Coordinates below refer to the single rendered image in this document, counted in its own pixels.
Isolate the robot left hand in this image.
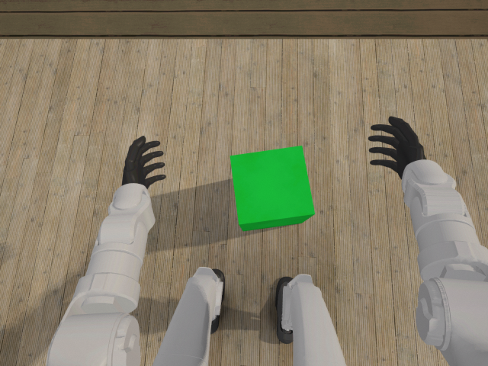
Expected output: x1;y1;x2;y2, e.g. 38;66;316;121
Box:
122;136;166;189

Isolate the carton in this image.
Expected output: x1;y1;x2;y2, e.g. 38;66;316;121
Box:
230;146;315;231

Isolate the robot left upper arm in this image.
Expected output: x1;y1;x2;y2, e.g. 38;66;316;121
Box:
48;312;141;366

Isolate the robot right forearm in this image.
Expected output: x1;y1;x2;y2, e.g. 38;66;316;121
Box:
401;159;488;282

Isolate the robot right hand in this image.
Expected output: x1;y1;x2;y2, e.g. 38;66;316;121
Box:
368;116;426;179

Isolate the robot right thigh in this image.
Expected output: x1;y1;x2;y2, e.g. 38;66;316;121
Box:
282;281;346;366

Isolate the robot right shin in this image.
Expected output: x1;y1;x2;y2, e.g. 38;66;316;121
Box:
281;274;322;330

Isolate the robot right upper arm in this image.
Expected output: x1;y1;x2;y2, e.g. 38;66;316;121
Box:
416;278;488;366

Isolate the robot left forearm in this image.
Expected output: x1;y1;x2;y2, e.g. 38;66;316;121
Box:
46;183;156;366

